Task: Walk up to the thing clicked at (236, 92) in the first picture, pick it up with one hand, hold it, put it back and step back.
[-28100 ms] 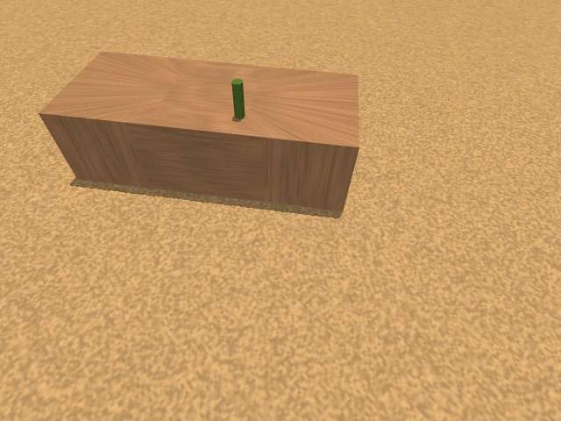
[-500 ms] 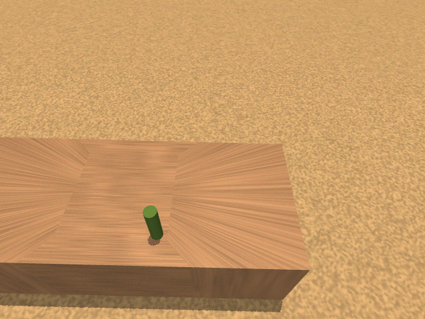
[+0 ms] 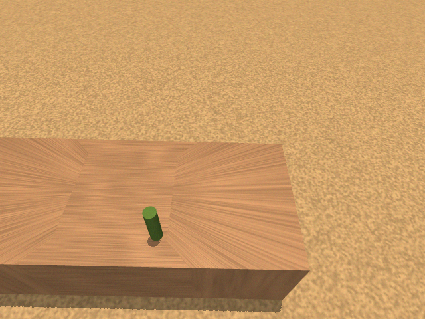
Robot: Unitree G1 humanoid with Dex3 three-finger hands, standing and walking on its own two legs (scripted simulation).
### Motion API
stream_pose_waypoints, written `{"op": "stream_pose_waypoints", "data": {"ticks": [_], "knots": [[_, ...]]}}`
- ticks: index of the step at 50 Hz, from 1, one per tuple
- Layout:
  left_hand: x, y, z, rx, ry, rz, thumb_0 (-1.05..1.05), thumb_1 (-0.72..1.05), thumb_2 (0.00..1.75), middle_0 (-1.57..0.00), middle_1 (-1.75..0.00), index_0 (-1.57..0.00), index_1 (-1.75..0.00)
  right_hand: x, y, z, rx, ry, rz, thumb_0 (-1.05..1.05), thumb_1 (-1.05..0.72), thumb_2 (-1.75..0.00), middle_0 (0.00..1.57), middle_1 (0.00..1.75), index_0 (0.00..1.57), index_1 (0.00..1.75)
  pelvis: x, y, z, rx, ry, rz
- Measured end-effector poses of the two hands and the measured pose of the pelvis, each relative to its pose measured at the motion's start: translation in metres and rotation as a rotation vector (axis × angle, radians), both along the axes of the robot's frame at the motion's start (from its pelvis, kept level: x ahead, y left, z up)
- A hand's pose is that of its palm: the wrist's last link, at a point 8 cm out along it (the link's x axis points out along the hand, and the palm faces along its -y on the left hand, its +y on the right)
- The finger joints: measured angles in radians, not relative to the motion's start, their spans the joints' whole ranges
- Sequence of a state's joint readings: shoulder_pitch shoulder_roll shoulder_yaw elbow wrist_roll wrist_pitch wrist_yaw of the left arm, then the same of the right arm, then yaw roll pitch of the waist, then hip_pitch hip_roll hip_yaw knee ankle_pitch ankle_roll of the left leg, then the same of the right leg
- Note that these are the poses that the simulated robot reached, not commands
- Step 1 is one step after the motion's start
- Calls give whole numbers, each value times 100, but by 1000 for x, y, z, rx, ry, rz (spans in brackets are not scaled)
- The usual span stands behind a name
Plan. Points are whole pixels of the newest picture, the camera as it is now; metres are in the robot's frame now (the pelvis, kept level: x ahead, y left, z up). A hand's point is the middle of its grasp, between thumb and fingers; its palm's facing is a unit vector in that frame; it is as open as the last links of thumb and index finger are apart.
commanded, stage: stand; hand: left
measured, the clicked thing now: (153, 224) +0.45 +0.19 -0.31
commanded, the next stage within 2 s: step back in 0.24 s
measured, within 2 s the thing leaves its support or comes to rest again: neither
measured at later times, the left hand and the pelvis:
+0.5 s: hand out of the picture +0.04 +0.26 -0.17, palm faces -0.03 -0.91 -0.41, open 7.4 cm; pelvis -0.05 -0.02 -0.02, yaw +0 degrees
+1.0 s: hand out of the picture -0.05 +0.28 -0.17, palm faces +0.04 -0.94 -0.35, open 7.4 cm; pelvis -0.15 +0.01 -0.01, yaw +3 degrees
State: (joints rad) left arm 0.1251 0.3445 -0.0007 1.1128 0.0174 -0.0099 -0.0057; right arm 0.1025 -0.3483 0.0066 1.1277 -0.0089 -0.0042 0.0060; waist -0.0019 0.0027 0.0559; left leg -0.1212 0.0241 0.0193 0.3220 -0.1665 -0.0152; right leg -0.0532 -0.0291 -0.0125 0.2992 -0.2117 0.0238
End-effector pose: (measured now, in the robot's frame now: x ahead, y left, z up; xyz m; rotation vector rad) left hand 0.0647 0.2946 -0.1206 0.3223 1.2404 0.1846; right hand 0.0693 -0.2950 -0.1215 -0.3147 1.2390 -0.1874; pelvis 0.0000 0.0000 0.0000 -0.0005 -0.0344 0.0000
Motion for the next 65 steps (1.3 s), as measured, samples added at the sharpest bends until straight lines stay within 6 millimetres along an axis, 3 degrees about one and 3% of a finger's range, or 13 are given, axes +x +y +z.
{"op": "stream_pose_waypoints", "data": {"ticks": [12, 18, 23, 28, 32, 36, 42, 48, 53, 60, 65], "knots": [[0, 1, 0, 1, -9, 3, 0, 90, 90, -21, -30, -20, -30, 1, 0, 1, -1, -12, 1, 0, -91, -90, 20, 30, 21, 30, -1, 0, 0, -1, -6, 0], [-3, 9, -3, 24, -23, 22, 0, 90, 90, -21, -30, -20, -30, -3, -8, -1, -8, -10, -11, 0, -91, -90, 20, 30, 21, 30, -20, -2, -6, 3, 1, 0], [-18, 10, -7, 63, -13, 6, 0, 90, 90, -21, -30, -20, -30, -11, -26, -8, -21, -19, -14, 0, -91, -90, 20, 31, 21, 30, -41, -13, -16, 14, 0, -6], [-48, 0, -6, 79, 4, 0, 0, 90, 90, -21, -30, -20, -30, -18, -43, -18, -29, -35, -13, 0, -91, -90, 20, 30, 21, 30, -60, -22, -23, 12, -11, -1], [-66, -3, 1, 81, 19, -3, 0, 90, 90, -21, -30, -20, -30, -34, -41, -17, -21, -27, -7, 0, -91, -90, 20, 30, 21, 30, -74, -18, -18, 28, 8, 0], [-68, 3, 1, 84, -27, -6, 1, 90, 90, -21, -30, -21, -30, -61, -34, -19, -34, 24, 22, 0, -91, -90, 20, 30, 21, 30, -90, -12, -18, 15, 32, 22], [-75, 24, -17, 59, -135, 16, 0, 90, 90, -21, -30, -21, -30, -99, -13, -24, -79, 75, 82, 0, -91, -90, 20, 30, 21, 30, -122, 5, -33, 3, 15, 75], [-110, 32, -19, 21, -85, 45, 0, 90, 90, -21, -30, -20, -30, -132, 9, 1, -71, 49, 82, 0, -91, -90, 20, 30, 21, 30, -147, 14, -18, -30, 2, 71], [-144, 34, -14, 22, -63, 46, 0, 90, 90, -21, -30, -20, -30, -137, 7, 12, -89, -3, 73, 0, -90, -90, 21, 31, 21, 30, -165, 15, -13, -26, 23, 29], [-188, 26, -17, 62, -10, -10, 1, 90, 90, -21, -30, -20, -30, -144, -5, -3, -62, -133, 50, 0, -90, -90, 20, 31, 21, 30, -200, 6, -26, 4, 2, -39], [-213, 8, -6, 70, -27, -36, 1, 90, 90, -21, -30, -20, -30, -172, -12, -19, -13, -133, -1, 0, -91, -90, 20, 30, 21, 30, -225, -1, -27, -20, -23, -34]]}}
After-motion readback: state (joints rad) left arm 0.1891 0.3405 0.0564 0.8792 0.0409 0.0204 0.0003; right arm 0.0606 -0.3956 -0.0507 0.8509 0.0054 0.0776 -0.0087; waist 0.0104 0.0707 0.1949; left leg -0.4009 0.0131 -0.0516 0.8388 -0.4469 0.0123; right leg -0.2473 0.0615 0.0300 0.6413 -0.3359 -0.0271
